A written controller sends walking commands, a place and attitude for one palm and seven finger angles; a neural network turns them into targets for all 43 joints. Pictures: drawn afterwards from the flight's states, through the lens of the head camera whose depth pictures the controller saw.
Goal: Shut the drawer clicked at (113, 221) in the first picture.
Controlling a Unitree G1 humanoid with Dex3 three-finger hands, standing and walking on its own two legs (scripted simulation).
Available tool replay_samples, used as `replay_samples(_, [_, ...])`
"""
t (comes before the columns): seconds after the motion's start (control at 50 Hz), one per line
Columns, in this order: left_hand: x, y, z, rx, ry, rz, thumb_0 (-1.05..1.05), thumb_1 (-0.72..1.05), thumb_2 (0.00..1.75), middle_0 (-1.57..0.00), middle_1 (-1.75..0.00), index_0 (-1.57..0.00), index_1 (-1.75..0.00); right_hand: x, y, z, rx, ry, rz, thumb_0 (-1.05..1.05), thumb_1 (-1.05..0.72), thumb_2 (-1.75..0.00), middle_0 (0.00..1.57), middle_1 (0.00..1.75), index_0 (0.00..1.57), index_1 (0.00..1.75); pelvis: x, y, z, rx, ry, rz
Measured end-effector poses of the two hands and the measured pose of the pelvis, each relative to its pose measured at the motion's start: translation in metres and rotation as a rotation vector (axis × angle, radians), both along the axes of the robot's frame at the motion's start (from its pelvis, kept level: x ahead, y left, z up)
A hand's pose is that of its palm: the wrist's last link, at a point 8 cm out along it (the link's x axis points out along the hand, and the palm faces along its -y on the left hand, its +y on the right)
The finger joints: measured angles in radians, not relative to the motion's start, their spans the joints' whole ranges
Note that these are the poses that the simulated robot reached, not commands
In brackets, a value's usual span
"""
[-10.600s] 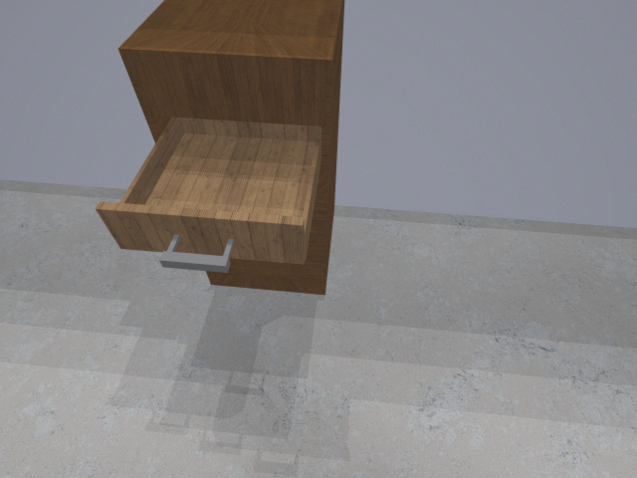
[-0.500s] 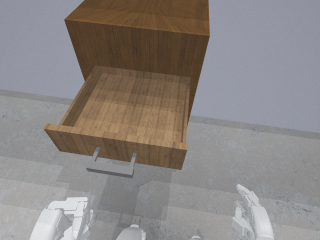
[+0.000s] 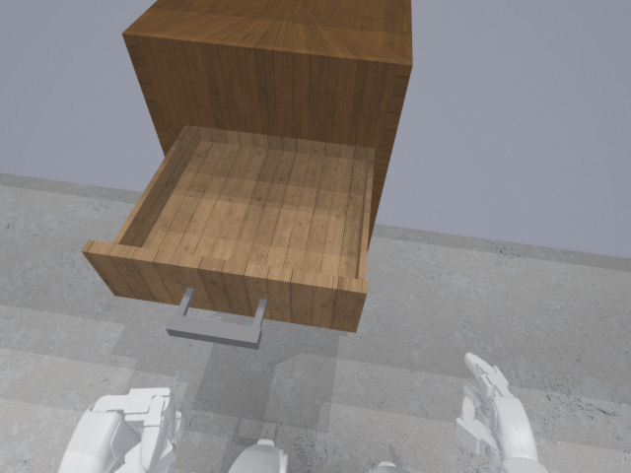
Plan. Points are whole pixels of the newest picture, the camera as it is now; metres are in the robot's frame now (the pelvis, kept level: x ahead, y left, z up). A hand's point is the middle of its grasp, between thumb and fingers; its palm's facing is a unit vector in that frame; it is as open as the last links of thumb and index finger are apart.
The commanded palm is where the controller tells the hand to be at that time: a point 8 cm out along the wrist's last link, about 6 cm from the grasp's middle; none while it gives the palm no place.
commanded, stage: bring the fist close to the handle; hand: left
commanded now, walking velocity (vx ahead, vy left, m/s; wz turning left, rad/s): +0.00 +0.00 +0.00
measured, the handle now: (220, 316) +0.32 +0.16 -0.02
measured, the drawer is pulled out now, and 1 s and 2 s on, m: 0.29 0.29 0.29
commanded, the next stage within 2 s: push the drawer shut in 1.24 s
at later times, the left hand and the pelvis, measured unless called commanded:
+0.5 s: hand (198, 412) +0.19 +0.15 +0.02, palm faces -0.09 -1.00 -0.01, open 3.2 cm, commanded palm +0.17 +0.21 +0.02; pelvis +0.00 +0.00 -0.03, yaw -1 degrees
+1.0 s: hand (212, 392) +0.22 +0.15 -0.02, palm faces -0.10 -0.99 -0.02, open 3.3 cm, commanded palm +0.21 +0.20 -0.02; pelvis +0.00 +0.00 -0.05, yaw -2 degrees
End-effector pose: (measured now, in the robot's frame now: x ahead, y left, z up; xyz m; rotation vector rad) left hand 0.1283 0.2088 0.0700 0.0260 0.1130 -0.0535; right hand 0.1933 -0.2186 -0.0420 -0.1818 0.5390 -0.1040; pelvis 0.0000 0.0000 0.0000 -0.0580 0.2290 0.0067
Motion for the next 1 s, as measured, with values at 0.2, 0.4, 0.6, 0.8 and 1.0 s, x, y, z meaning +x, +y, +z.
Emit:
replay_samples(0.2, [0.02, -0.001, -0.023, -0.007, -0.012, -0.021, 0.01, 0.9, 0.9, -1.4, -1.6, -1.4, -1.6, -0.004, -0.004, -0.018, -0.02, 0.05, -0.007, 0.01, -0.9, -0.9, 0.2, 0.3, 0.21, 0.3, -0.002, -0.002, -0.013, -0.004, 0.035, -0.004])
replay_samples(0.4, [0.04, -0.003, -0.042, -0.01, -0.007, -0.035, 0.01, 0.9, 0.9, -1.4, -1.6, -1.4, -1.6, -0.016, -0.011, -0.036, -0.038, 0.113, -0.028, 0.01, -0.9, -0.9, 0.2, 0.3, 0.21, 0.3, -0.002, -0.001, -0.023, -0.004, 0.073, -0.013])
replay_samples(0.6, [0.052, -0.006, -0.061, -0.012, -0.014, -0.038, 0.01, 0.9, 0.9, -1.4, -1.6, -1.4, -1.6, -0.019, -0.014, -0.053, -0.053, 0.154, -0.033, 0.01, -0.91, -0.9, 0.2, 0.3, 0.21, 0.3, -0.003, 0.0, -0.035, -0.005, 0.112, -0.018])
replay_samples(0.8, [0.07, -0.008, -0.083, -0.004, -0.022, -0.043, 0.01, 0.9, 0.9, -1.4, -1.6, -1.4, -1.6, -0.016, -0.013, -0.071, -0.061, 0.183, -0.01, 0.01, -0.91, -0.9, 0.2, 0.3, 0.21, 0.3, -0.006, -0.001, -0.049, -0.006, 0.154, -0.021])
replay_samples(1.0, [0.08, -0.005, -0.09, -0.006, -0.016, -0.048, 0.01, 0.9, 0.9, -1.4, -1.6, -1.4, -1.6, -0.019, -0.014, -0.082, -0.057, 0.224, -0.019, 0.01, -0.91, -0.9, 0.2, 0.3, 0.21, 0.3, -0.005, -0.001, -0.055, -0.01, 0.173, -0.023])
